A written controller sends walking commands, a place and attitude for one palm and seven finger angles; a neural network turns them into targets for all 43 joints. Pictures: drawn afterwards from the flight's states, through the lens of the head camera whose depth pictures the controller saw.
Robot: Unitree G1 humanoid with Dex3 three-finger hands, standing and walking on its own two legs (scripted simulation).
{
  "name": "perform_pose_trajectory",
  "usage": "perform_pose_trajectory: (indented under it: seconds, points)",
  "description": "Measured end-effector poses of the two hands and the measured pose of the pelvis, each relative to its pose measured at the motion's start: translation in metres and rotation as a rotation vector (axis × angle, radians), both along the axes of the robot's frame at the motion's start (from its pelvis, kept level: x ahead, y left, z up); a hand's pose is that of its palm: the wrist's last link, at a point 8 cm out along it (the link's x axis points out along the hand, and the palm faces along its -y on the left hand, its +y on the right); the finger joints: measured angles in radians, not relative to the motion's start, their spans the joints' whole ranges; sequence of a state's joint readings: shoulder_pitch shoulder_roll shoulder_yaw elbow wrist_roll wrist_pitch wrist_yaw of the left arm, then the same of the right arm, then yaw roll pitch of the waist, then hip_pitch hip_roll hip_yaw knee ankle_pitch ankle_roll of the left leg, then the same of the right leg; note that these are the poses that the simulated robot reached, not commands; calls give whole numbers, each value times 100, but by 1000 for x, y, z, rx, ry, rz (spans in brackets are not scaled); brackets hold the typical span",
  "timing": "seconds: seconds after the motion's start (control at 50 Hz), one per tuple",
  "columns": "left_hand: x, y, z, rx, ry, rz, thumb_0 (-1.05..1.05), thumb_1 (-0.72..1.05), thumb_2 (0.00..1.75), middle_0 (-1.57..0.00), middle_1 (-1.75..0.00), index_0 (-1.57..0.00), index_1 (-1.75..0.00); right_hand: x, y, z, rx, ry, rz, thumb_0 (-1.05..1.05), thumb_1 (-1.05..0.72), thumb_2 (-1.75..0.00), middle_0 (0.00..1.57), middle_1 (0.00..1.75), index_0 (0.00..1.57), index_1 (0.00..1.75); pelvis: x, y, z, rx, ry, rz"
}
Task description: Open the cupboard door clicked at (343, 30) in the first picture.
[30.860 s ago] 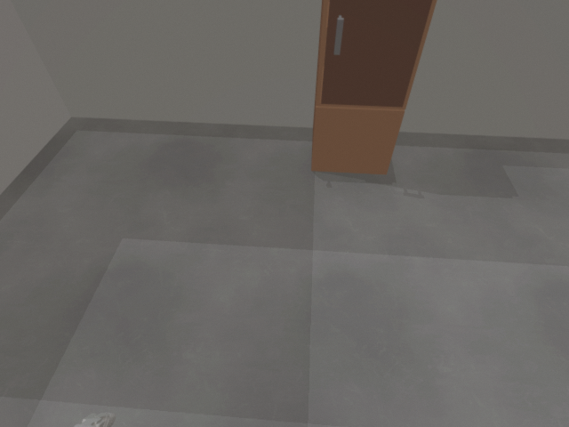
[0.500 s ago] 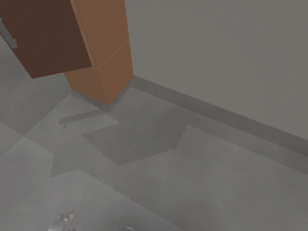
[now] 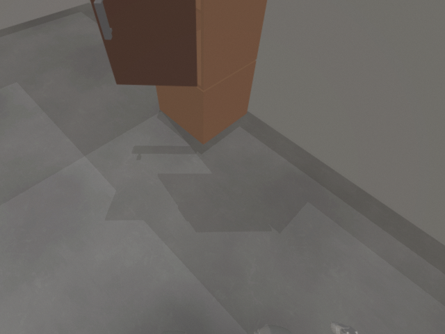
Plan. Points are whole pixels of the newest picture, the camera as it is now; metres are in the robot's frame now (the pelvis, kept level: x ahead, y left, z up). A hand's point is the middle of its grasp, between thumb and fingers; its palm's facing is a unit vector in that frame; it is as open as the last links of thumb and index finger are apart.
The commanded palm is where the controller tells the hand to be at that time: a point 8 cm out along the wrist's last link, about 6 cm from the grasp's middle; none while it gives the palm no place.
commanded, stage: take the last steps up to it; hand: left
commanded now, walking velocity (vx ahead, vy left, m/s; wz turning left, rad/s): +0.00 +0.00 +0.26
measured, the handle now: (104, 18) +1.06 +0.51 -0.03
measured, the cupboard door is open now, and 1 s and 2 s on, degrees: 46 46 46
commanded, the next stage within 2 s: come to a stop and stand still in 1.52 s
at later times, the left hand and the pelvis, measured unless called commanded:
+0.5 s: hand out of the picture -0.01 +0.17 -0.16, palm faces +0.26 -0.95 -0.18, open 7.3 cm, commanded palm none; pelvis +0.06 +0.01 +0.01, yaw +10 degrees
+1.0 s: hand (106, 234) +0.32 +0.29 -0.15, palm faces +0.18 -0.96 -0.23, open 7.3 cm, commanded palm none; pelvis +0.23 +0.08 -0.01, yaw +11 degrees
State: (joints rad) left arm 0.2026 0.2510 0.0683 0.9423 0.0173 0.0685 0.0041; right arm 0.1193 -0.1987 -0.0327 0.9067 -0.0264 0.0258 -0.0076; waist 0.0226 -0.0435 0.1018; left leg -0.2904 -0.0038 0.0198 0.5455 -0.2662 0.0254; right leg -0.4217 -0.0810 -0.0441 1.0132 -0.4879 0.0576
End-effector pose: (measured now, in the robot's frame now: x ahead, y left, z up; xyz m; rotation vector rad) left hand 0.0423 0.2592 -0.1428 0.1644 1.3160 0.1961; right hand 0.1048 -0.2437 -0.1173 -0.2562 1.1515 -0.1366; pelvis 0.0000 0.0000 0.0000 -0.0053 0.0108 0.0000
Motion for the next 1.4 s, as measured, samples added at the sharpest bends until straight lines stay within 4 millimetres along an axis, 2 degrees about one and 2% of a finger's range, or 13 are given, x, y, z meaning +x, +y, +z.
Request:
perform_pose_trajectory:
  seconds: [0.18,0.32,0.44,0.52,0.6,0.68,0.8,0.94,1.02,1.08,1.2,1.32,1.4]
  points:
    - [7,-26,13,44,-82,15,0,91,90,-20,-30,-20,-30,-17,-16,-26,78,74,-10,0,-91,-90,20,30,20,30,5,-27,-6,20,1,45]
    - [-21,-48,24,3,-42,93,0,91,90,-20,-30,-20,-30,-4,-27,-15,79,138,21,1,-91,-90,20,30,20,30,23,-27,10,28,-7,106]
    - [-53,-49,19,-46,58,191,0,91,90,-20,-30,-20,-30,41,-8,-6,59,137,92,1,-91,-90,19,30,20,30,47,-10,13,38,4,159]
    - [-73,-36,10,-75,149,260,0,91,90,-20,-30,-20,-30,93,27,-5,53,91,170,1,-91,-90,19,30,19,30,68,14,7,35,7,185]
    - [-78,-7,-10,-98,237,293,0,91,90,-20,-30,-20,-30,143,68,-13,35,-26,226,1,-91,-90,19,30,20,30,89,46,-13,12,3,195]
    - [-36,29,-11,-68,207,265,1,91,90,-20,-30,-20,-30,151,94,-11,41,-37,211,0,-91,-90,19,30,20,30,107,62,-9,19,-3,186]
    - [82,68,11,-17,-21,203,1,92,90,-20,-30,-20,-30,135,104,-12,50,70,145,-1,-95,-90,20,30,20,30,145,79,5,29,-4,192]
    - [214,79,26,14,-203,100,0,91,90,-20,-30,-20,-30,119,96,-29,75,237,66,0,-93,-90,20,30,20,30,203,85,1,54,-17,180]
    - [261,77,23,26,-266,81,0,91,90,-20,-30,-20,-30,128,93,-42,83,319,41,0,-92,-90,20,30,20,30,237,84,-9,39,-32,194]
    - [265,74,25,15,-234,109,0,91,90,-20,-30,-20,-30,155,96,-34,79,326,41,1,-92,-90,20,30,20,30,258,88,-1,26,-29,203]
    - [243,83,24,-2,-82,193,-1,95,90,-20,-30,-20,-30,241,121,-14,88,228,80,1,-92,-90,19,30,20,30,300,103,14,25,0,207]
    - [215,100,15,-51,92,265,-1,94,90,-20,-30,-20,-30,339,169,-8,96,115,164,1,-91,-90,19,30,19,30,343,139,12,17,0,208]
    - [208,118,-2,-95,195,306,0,92,90,-20,-30,-20,-30,406,209,-11,78,9,218,0,-91,-90,19,30,20,30,375,174,-2,-4,-11,197]
